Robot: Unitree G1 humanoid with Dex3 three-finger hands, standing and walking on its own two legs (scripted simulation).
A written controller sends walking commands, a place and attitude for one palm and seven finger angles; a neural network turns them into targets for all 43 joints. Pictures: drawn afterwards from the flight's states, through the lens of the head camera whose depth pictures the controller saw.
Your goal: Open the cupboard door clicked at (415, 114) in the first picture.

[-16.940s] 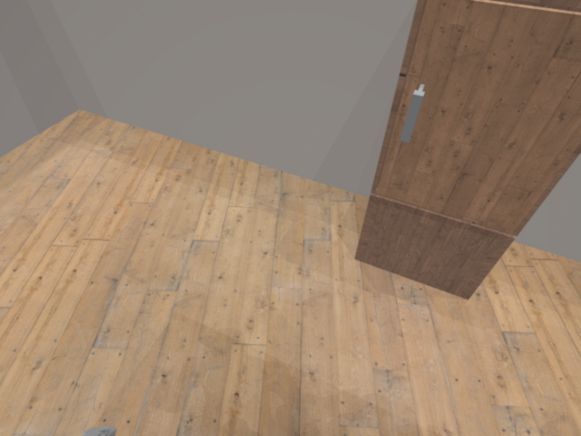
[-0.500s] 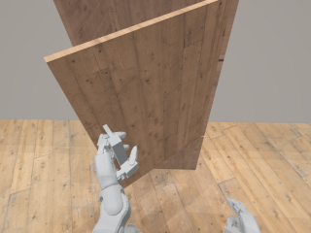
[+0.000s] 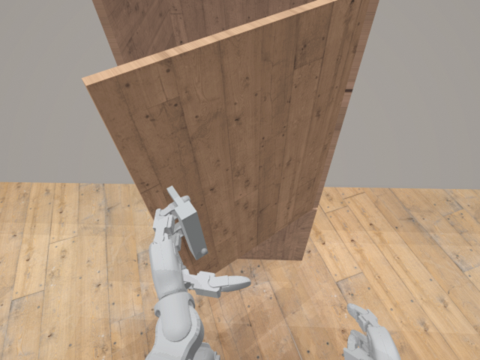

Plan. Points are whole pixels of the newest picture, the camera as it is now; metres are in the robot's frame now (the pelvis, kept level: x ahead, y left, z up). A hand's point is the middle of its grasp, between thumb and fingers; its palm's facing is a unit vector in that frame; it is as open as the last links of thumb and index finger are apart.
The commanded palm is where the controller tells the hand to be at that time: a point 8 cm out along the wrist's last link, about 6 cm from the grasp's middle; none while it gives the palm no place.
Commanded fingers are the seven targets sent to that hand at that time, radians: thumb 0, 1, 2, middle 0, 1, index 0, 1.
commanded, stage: open thumb and fingers to let go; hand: left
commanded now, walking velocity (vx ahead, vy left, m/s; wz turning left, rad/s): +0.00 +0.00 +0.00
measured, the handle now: (186, 223) +0.33 +0.11 +0.06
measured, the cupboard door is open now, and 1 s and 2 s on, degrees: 37 39 39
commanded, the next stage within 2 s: slide the hand sideways off the handle in 0.06 s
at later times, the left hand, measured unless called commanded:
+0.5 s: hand (193, 280) +0.23 +0.08 +0.06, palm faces -0.09 -0.99 +0.05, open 16.4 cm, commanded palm +0.21 +0.14 +0.06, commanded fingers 0.00 -0.50 0.30 -0.15 -0.30 -0.15 -0.30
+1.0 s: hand (158, 301) +0.20 +0.13 +0.06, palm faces -0.04 -1.00 +0.01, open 16.2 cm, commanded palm +0.18 +0.19 +0.06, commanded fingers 0.00 -0.50 0.30 -0.15 -0.30 -0.15 -0.30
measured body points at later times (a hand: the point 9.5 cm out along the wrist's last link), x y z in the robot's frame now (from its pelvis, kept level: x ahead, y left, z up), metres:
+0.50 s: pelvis -0.01 +0.03 -0.01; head +0.02 +0.01 +0.44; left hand +0.23 +0.14 +0.06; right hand +0.15 -0.21 -0.09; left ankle +0.05 +0.14 -0.67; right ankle -0.04 -0.07 -0.67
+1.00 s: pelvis -0.01 +0.03 -0.01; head +0.03 +0.02 +0.44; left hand +0.20 +0.18 +0.06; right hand +0.17 -0.19 -0.09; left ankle +0.05 +0.14 -0.67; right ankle -0.04 -0.07 -0.67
